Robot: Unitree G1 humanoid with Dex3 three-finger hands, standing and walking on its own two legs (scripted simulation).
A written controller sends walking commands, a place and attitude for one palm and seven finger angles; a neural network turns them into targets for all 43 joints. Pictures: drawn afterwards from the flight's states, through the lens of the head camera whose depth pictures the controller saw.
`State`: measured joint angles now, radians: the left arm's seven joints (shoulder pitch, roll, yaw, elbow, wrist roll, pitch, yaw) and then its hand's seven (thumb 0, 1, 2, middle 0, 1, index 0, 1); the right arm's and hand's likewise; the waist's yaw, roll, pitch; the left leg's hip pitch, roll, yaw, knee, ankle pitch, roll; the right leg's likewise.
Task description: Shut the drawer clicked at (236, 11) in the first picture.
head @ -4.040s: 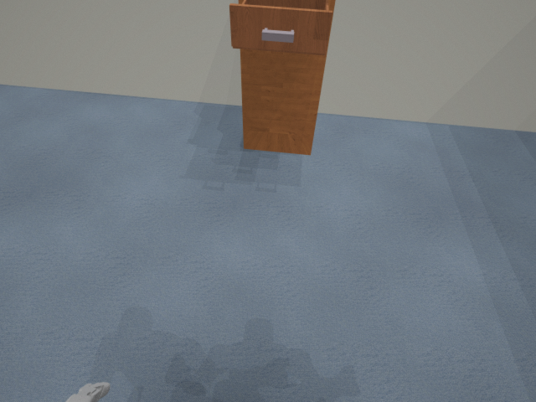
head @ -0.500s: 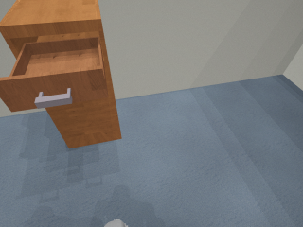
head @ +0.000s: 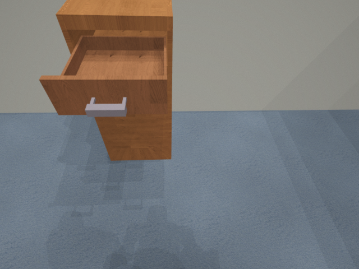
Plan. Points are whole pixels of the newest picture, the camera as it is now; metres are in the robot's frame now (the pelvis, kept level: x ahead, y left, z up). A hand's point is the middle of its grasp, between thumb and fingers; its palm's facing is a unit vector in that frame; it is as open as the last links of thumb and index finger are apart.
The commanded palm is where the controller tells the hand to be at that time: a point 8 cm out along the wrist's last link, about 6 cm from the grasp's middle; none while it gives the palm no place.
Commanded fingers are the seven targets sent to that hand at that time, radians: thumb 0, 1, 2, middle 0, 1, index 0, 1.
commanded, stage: take the last steps up to it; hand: left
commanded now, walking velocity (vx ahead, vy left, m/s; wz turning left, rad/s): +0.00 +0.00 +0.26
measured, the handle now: (107, 105) +0.54 +0.25 +0.03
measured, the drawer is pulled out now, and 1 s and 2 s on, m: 0.30 0.30 0.30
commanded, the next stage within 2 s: come to a stop and stand still in 1.12 s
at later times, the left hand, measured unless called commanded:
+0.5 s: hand out of the picture -0.07 +0.12 -0.16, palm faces +0.25 -0.95 -0.17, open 7.4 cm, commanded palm none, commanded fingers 0.00 0.90 0.90 -0.20 -0.30 -0.20 -0.30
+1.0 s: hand (95, 244) +0.20 +0.24 -0.17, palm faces +0.12 -0.98 -0.18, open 7.4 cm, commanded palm none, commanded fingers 0.00 0.90 0.90 -0.20 -0.30 -0.20 -0.30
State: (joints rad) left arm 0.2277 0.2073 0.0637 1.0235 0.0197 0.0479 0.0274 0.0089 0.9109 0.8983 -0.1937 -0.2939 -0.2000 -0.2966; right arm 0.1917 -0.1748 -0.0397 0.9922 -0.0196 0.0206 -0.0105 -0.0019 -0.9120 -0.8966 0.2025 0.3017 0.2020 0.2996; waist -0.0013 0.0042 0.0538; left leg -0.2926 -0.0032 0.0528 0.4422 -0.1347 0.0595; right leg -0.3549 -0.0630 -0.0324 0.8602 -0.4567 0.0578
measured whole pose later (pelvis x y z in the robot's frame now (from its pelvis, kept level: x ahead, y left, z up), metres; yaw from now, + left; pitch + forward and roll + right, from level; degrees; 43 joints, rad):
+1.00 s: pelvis +0.14 +0.04 +0.00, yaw +6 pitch -1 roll +1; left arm 0.16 0.19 0.06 1.03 0.02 -0.01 -0.01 0.01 0.91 0.90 -0.19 -0.29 -0.20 -0.30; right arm 0.41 -0.11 -0.02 1.14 -0.02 -0.06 -0.02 0.00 -0.91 -0.90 0.20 0.30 0.20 0.30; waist -0.02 -0.03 0.05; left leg 0.05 0.00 0.17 0.30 -0.33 0.02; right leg -0.54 -0.10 -0.10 0.81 -0.20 0.00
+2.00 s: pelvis +0.21 -0.03 +0.00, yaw +4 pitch -1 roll +1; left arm 0.26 0.14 0.02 1.07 0.03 0.00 0.04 0.01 0.92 0.90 -0.20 -0.29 -0.20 -0.30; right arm 0.19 -0.18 -0.05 1.08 0.00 0.04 -0.02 0.00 -0.91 -0.90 0.20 0.30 0.20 0.30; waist 0.01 0.03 0.04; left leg -0.25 0.05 0.02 0.66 -0.38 -0.02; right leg -0.20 0.02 -0.08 0.49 -0.27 -0.07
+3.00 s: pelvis +0.19 +0.03 -0.01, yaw +4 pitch -1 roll -1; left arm 0.30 0.17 0.00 1.03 0.02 -0.01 0.04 0.01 0.91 0.90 -0.19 -0.29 -0.20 -0.30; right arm 0.33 -0.16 -0.01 1.04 -0.02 -0.02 -0.03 0.01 -0.92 -0.90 0.20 0.30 0.20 0.30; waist -0.01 0.01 -0.07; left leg -0.22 -0.02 0.06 0.54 -0.32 0.05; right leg -0.26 -0.03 -0.05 0.51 -0.24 0.01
